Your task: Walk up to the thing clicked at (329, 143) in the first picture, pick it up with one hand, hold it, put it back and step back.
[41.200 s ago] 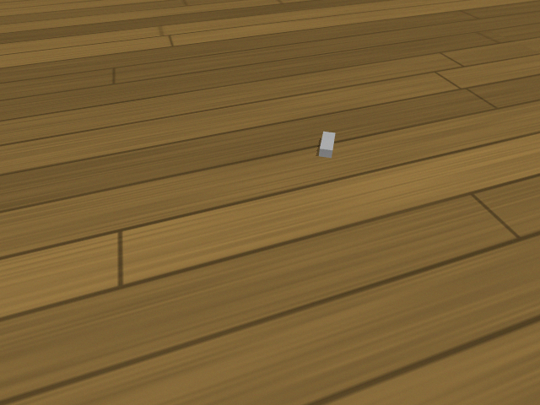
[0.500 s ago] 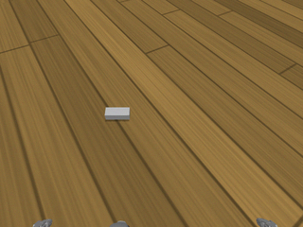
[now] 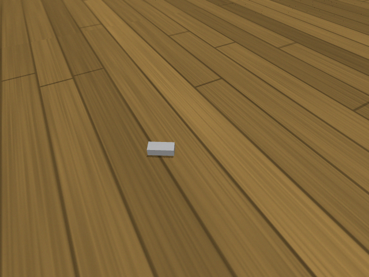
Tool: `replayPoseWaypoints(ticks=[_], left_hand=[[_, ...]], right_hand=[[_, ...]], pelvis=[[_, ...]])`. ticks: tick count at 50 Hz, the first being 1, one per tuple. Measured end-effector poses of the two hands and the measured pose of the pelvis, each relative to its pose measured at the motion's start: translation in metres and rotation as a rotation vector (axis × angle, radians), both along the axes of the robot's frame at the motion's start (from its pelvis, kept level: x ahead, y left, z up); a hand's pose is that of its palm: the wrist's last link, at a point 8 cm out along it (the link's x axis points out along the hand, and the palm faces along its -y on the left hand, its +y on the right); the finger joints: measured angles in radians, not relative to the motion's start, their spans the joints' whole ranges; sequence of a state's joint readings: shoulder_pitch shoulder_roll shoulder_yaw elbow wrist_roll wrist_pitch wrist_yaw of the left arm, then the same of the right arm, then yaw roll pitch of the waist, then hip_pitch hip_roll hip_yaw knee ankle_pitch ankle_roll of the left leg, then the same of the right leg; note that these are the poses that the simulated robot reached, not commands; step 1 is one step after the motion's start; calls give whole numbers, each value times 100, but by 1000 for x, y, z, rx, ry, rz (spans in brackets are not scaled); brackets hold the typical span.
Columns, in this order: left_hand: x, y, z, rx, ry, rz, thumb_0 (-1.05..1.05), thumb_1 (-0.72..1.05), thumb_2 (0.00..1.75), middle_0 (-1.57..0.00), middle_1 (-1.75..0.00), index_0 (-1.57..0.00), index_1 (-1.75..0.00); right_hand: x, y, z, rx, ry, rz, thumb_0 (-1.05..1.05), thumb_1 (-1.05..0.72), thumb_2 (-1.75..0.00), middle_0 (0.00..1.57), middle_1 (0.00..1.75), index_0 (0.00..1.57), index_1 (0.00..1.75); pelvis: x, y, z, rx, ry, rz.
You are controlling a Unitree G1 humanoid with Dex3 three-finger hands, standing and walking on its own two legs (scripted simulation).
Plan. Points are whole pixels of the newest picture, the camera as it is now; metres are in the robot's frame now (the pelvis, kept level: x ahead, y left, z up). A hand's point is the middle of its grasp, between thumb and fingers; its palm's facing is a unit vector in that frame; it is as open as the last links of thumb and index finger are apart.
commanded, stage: step back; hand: left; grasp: from above
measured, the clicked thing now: (161, 148) +1.09 +0.23 -0.73
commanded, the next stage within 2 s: stand in 0.76 s
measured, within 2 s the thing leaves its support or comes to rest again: neither
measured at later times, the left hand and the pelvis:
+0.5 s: hand out of the picture +0.09 +0.25 -0.14, palm faces +0.06 -0.92 -0.39, open 7.4 cm; pelvis +0.04 -0.02 +0.00, yaw +2 degrees
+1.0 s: hand out of the picture +0.15 +0.26 -0.14, palm faces +0.01 -0.94 -0.33, open 7.4 cm; pelvis +0.07 +0.01 +0.01, yaw +1 degrees
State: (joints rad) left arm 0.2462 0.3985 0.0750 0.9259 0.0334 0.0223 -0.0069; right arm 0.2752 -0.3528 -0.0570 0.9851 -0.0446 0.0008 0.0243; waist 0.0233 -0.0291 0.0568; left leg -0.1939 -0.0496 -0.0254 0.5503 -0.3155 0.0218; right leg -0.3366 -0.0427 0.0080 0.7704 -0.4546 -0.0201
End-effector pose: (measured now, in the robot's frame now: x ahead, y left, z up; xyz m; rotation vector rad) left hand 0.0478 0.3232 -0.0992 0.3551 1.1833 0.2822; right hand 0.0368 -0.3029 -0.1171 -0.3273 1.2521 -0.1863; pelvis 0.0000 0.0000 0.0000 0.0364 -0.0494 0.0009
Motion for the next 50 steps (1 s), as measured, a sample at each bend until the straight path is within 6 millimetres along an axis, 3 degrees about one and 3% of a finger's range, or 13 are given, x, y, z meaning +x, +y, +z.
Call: replayPoseWaypoints(ticks=[5,9,12,18,24,32,43,50], left_hand=[[1,-7,0,-31,15,-19,1,90,90,-21,-30,-21,-30],[14,-20,-2,-26,3,-38,1,90,90,-21,-30,-21,-30],[22,-32,-4,-14,-27,-35,1,90,90,-21,-30,-21,-30],[25,-46,4,-24,-58,4,1,90,90,-21,-30,-21,-30],[33,-35,3,-19,-24,19,1,90,90,-21,-30,-21,-30],[64,-12,-14,-41,-4,29,1,90,90,-21,-30,-21,-30],[95,-13,-10,-78,-18,-7,1,90,90,-21,-30,-21,-30],[98,-19,-5,-89,-9,-23,1,90,90,-21,-30,-21,-30]], right_hand=[[-2,-5,11,-6,-32,-15,1,-90,-90,21,30,21,30],[4,-22,8,-9,-45,-27,1,-90,-90,21,30,21,30],[15,-36,-2,-18,-40,-31,1,-90,-90,21,30,21,30],[47,-38,-1,-11,-43,16,1,-91,-90,21,30,20,30],[69,-28,-3,-6,-20,44,1,-91,-90,20,30,20,30],[89,5,-3,-10,-9,42,1,-91,-90,21,30,20,30],[142,27,14,16,-116,61,1,-90,-90,21,30,21,30],[151,25,23,18,-151,58,1,-90,-90,21,30,21,30]], pelvis=[[2,-6,6,-21,0,-2],[7,-18,2,-19,-5,-11],[13,-26,-5,-56,-19,-3],[25,-29,2,-36,-16,16],[39,-21,2,-39,-1,30],[55,-1,-3,-33,9,23],[69,8,8,-45,6,14],[69,8,14,-40,-6,11]])
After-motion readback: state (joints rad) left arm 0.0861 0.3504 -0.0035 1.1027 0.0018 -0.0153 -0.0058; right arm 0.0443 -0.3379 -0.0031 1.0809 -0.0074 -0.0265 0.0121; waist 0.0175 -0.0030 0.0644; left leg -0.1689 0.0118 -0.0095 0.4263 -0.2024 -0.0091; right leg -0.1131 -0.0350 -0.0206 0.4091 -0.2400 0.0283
